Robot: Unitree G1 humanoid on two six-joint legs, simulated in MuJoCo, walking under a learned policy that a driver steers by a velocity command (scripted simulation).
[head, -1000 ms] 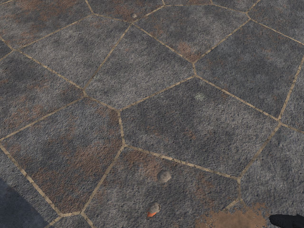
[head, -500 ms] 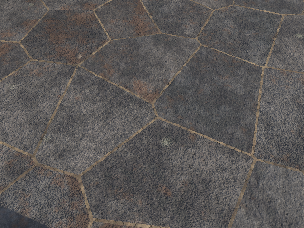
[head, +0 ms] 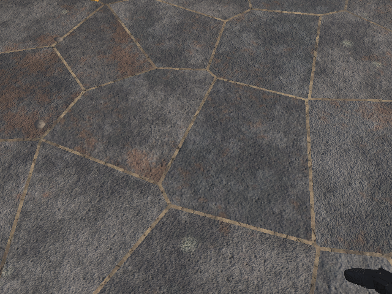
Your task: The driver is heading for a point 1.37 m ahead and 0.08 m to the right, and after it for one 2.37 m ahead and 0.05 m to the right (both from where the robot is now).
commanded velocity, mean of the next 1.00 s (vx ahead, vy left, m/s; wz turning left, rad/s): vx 0.50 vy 0.00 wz -0.30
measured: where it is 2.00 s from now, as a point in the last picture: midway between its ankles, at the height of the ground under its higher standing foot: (251, 140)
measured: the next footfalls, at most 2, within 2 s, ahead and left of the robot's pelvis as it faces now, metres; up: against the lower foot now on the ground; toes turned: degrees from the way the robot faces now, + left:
left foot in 0.10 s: +0.24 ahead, +0.15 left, +0.00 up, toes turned -8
right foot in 0.60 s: +0.45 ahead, -0.19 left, +0.00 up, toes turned -21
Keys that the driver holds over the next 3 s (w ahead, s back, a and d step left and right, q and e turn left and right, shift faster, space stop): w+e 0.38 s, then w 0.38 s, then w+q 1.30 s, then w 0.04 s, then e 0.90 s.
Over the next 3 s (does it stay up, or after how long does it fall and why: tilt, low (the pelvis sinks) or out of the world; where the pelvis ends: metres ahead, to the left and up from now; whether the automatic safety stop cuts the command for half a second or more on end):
stays up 1.34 -0.02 0.00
